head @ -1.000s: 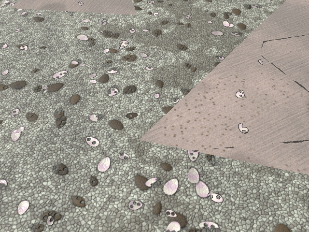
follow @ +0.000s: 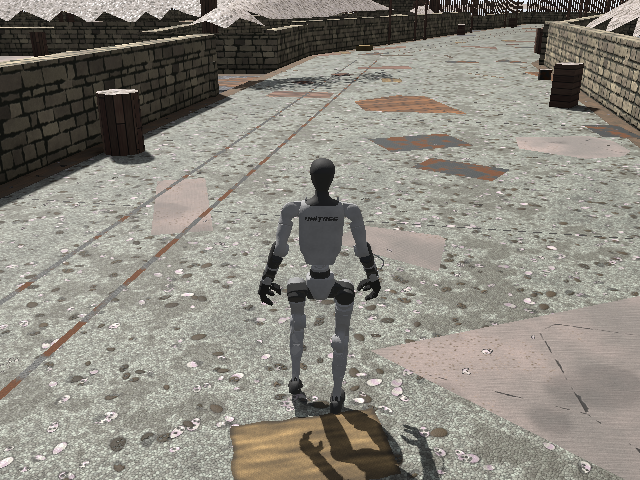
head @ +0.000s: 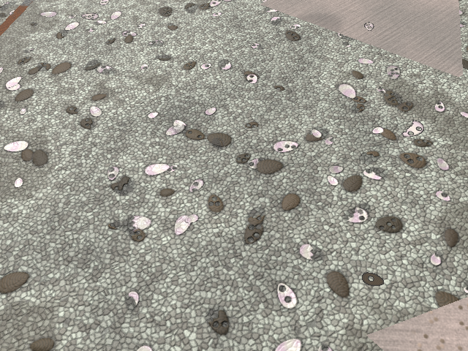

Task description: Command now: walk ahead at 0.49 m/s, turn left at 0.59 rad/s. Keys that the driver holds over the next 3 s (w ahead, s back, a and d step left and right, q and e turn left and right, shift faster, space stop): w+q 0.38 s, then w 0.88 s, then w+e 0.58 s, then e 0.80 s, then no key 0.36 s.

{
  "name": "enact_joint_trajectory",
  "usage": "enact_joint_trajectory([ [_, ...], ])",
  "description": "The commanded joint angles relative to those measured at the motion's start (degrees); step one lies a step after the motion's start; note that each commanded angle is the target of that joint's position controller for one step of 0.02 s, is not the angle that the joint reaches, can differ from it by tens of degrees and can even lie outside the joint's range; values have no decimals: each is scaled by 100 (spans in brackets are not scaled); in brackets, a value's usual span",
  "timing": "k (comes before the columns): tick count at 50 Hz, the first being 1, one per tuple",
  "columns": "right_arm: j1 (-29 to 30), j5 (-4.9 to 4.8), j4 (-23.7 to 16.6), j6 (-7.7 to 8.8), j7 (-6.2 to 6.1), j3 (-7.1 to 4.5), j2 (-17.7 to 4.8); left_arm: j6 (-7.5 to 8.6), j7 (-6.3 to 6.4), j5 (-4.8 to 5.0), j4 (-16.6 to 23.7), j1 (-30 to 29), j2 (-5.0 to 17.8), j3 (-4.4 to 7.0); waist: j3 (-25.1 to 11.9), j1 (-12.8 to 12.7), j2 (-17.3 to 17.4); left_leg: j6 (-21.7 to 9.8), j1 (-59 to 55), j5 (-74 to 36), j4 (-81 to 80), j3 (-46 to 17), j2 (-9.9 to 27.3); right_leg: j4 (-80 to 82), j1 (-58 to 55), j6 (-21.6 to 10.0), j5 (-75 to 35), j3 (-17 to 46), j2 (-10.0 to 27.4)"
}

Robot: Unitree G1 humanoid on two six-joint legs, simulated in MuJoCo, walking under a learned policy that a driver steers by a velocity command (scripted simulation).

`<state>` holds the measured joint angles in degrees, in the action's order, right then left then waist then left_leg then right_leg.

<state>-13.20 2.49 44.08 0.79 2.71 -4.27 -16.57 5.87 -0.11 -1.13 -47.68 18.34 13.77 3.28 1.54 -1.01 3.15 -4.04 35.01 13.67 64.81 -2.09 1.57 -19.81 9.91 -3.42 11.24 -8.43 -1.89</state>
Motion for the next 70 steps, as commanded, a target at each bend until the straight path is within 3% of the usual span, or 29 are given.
enact_joint_trajectory([
  [1,106,1,-414,-7,91,51,1,136,-25,9,201,96,432,60,82,135,-669,64,675,-603,-220,-152,272,1181,-240,-661,-1245,972,1668],
  [5,949,-45,-669,46,177,160,136,107,-16,13,67,312,516,57,221,-28,-697,44,372,-1477,-1608,296,222,1096,-291,-469,-1772,183,1453],
  [10,1676,-8,-950,51,222,191,87,-37,95,0,-178,807,775,97,390,-240,-708,-204,93,-822,-2718,823,48,764,-1157,-384,-2533,-166,1700],
  [12,1488,28,-922,45,166,150,8,-131,143,-10,-270,882,938,121,176,-106,-835,-411,-443,-177,-2950,1059,-313,-1,-1480,-312,-4307,-400,1750],
  [14,332,66,-583,109,85,21,-216,-242,171,4,-289,868,1099,141,-538,407,-819,-709,-1909,35,-3405,1098,-769,-1805,-1298,-232,-5058,-616,1719],
  [15,-714,125,-251,142,-8,-130,-549,-255,166,-9,-170,800,1060,120,-1153,865,-483,-965,-3469,195,-3598,430,-441,-3335,-248,-66,-3807,-647,1608],
  [16,-878,83,-286,129,-107,-292,-1193,-213,41,52,269,936,396,-33,-1795,616,856,-1624,-5394,798,-3771,-2368,1387,-5353,2253,264,783,-609,859],
  [17,-1144,-91,-404,60,-159,-328,-1304,-158,7,28,530,334,812,74,-2159,857,582,-2011,-5663,288,-4639,-4314,1940,-6344,3236,380,2002,512,170],
  [18,-1016,-120,-245,26,-220,-304,-1171,-105,-17,49,708,-273,808,67,-1323,819,106,-1803,-5249,-469,-4688,-3187,1671,-6203,3760,316,1296,921,547],
  [19,-746,-178,-186,54,-252,-243,-900,-39,-12,71,685,-255,689,-1,-731,556,-132,-1610,-4365,-1266,-4745,-2513,1481,-5639,3496,296,839,900,753],
  [20,-444,-170,-201,99,-258,-171,-660,-66,-6,24,567,-123,650,-3,-446,256,-399,-1356,-3693,-1818,-4832,-1990,1179,-5145,3071,306,741,910,906],
  [23,-220,-220,-185,279,-218,-32,-344,-373,-75,-180,412,282,514,-21,-421,-135,-273,-1220,-2776,-2621,-5090,-1291,745,-4603,2238,425,736,848,936],
  [32,-1238,-229,368,410,-208,-13,-494,-414,-170,-88,858,-1432,407,-68,167,388,-16,-843,-3287,-2453,-5514,-859,596,-2463,2971,399,-1157,686,826],
  [38,-1511,-130,634,407,-322,13,-611,-334,-204,-48,1117,-2036,479,-71,430,466,54,-757,-3961,-3020,-5256,-896,929,-1491,2665,46,-766,587,502],
  [40,-1298,-111,659,416,-352,5,-715,-289,-148,-35,928,-1422,570,-15,195,147,102,-579,-3917,-4372,-4667,-731,881,-1205,1641,-149,-312,468,190],
  [41,-1226,-96,690,409,-343,-5,-774,-254,-84,-33,695,-719,661,44,-181,-168,27,-494,-3864,-5024,-3826,-582,732,-981,777,-266,-220,357,-32],
  [42,-1200,-107,688,418,-332,20,-726,-194,-7,-94,407,230,835,122,-743,-575,-160,-397,-3300,-4534,-2612,-371,469,-820,-539,-443,-317,570,174],
  [43,-1457,-228,495,441,-310,129,-324,-152,73,-244,326,1058,1374,244,-1589,-707,-953,-231,-1922,-2391,-688,-79,-27,-686,-2119,-843,455,2444,1687],
  [44,-2050,-315,583,427,-292,135,-133,-191,1,-198,223,1089,1646,322,-1952,-392,-1977,-93,-476,1682,765,-91,-979,150,-2775,-1458,390,4908,2675],
  [45,-1547,-134,592,398,-312,70,-490,-233,-46,-8,251,552,1172,226,-1108,-230,-1009,-187,-16,1249,1052,-514,-543,380,-2042,-1271,915,4620,2351],
  [46,-1110,-128,501,410,-266,73,-475,-224,-69,40,329,18,818,141,-440,-88,-579,-183,-27,690,815,-410,-274,493,-1205,-1144,734,3675,2163],
  [47,-883,-123,454,403,-234,106,-361,-194,-87,6,326,-218,620,85,-192,10,-429,-169,-171,403,512,-305,-63,663,-719,-989,227,3077,1879],
  [51,-924,-8,518,202,-111,168,-112,-33,-87,64,-15,72,487,21,-77,260,-704,46,-531,117,-2,-14,183,995,-127,-855,-1299,1977,1410],
  [57,495,-40,119,167,-67,253,1,-17,-85,107,-384,640,521,5,296,34,-645,297,301,-1009,-1449,372,398,1281,-401,-765,-1951,1280,1100],
  [63,1522,-95,-127,214,-72,334,63,-34,-12,54,-685,1141,596,-13,383,-246,-692,195,-8,-1405,-2899,600,150,1072,-1054,-708,-2562,1143,1254],
  [66,1553,-88,-187,278,-101,289,-46,-83,57,9,-786,1129,673,-3,394,-123,-675,30,-259,-860,-3232,505,17,607,-1454,-723,-3312,1387,1460],
  [68,678,-81,91,364,-175,203,-198,-104,72,-1,-767,886,777,19,-29,288,-685,-139,-1468,-485,-3629,567,-289,-359,-1381,-594,-4392,1369,1347],
  [69,-253,-23,390,440,-243,118,-375,-107,53,35,-747,798,745,1,-564,685,-486,-298,-2790,-731,-3920,474,-211,-1404,-888,-484,-4062,1190,1087],
  [70,-1253,129,527,489,-339,-16,-864,-79,30,99,-534,751,525,-68,-1363,1003,58,-586,-4310,-221,-3983,-863,1093,-3035,256,-380,-2194,983,748],
])
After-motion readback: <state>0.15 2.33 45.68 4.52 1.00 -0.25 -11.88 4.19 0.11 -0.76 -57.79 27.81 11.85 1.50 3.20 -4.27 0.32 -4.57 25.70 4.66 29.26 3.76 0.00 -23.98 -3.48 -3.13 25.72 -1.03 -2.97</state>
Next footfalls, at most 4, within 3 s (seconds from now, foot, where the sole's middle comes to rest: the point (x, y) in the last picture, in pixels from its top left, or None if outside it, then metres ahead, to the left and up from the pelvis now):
0.30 left None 0.31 0.13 -0.78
0.84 right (238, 291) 0.66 0.06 -0.78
1.38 left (159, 229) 0.89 0.32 -0.78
1.94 right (208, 162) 1.18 0.18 -0.78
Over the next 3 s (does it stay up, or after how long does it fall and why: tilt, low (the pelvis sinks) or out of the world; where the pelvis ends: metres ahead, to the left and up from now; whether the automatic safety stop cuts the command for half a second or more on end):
stays up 1.16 0.26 -0.01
